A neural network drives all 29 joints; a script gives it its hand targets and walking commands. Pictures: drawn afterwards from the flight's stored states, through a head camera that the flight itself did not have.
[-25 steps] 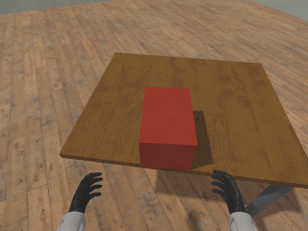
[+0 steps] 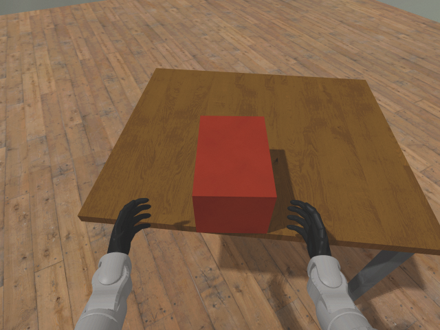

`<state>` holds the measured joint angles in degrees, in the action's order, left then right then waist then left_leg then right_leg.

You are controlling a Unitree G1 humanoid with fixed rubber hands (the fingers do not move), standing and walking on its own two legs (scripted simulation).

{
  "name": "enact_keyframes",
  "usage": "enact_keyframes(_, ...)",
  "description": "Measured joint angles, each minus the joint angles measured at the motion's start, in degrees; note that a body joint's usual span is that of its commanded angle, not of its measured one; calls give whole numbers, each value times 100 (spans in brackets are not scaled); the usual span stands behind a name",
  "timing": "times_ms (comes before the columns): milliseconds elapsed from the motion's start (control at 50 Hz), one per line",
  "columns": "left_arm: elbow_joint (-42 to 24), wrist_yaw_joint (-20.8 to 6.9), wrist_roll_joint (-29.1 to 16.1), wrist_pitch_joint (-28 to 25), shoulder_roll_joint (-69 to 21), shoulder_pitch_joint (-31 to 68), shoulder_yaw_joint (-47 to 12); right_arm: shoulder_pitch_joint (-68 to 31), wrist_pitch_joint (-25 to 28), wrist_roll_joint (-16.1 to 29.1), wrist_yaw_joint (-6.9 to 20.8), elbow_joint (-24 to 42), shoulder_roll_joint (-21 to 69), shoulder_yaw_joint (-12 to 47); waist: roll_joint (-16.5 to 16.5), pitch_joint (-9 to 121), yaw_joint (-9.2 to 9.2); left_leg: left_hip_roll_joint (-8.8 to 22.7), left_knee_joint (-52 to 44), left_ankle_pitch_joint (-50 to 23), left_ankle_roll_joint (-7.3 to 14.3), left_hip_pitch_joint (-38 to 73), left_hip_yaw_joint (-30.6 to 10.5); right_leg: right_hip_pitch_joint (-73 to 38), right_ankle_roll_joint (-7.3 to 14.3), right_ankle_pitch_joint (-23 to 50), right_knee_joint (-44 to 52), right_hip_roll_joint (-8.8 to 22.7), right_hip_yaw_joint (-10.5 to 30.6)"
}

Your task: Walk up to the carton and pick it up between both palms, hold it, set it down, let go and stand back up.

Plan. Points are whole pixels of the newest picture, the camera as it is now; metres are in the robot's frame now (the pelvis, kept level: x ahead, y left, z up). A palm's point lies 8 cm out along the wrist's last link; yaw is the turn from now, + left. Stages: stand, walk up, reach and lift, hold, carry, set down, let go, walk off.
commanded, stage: reach and lift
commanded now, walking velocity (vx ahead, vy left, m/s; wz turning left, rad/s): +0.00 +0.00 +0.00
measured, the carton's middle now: (231, 171) +0.49 -0.01 -0.05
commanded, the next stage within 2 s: none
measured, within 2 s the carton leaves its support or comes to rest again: neither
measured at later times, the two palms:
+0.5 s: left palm (129, 191) +0.36 +0.20 +0.05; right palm (308, 193) +0.35 -0.16 +0.04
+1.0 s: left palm (133, 149) +0.42 +0.19 +0.11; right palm (310, 150) +0.41 -0.16 +0.10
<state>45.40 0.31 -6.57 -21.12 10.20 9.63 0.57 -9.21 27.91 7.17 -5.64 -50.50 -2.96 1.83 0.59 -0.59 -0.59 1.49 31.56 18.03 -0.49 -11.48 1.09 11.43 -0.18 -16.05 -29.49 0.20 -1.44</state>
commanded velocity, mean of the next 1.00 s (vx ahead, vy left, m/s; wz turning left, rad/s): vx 0.00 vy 0.00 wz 0.00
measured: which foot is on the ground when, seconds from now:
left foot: down 0.00-1.00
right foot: down 0.00-1.00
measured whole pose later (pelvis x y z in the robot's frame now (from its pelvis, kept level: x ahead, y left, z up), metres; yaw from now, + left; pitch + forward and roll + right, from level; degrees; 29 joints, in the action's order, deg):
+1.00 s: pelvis -0.01 +0.00 +0.00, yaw +0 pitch +12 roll -1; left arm 75.0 2.6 -10.6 -10.4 13.4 53.9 0.6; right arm -51.3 8.8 18.9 -8.8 -70.9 -9.8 3.8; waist 0.4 10.6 -0.3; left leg 2.0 31.2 14.6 -0.7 -28.5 0.6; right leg 27.6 0.0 -11.7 -27.4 -0.4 -1.8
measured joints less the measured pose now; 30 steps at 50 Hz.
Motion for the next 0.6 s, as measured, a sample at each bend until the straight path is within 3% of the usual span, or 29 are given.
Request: enact_keyframes(600, 1472, 45, 80, 841, 26, 2599, 440, -2515, -1145, 688, -339, -1095, -340, 186, -45, 606, -12, 61, -98, -200, -8, -829, -12, 750, -1, 299, 278, -67, -6)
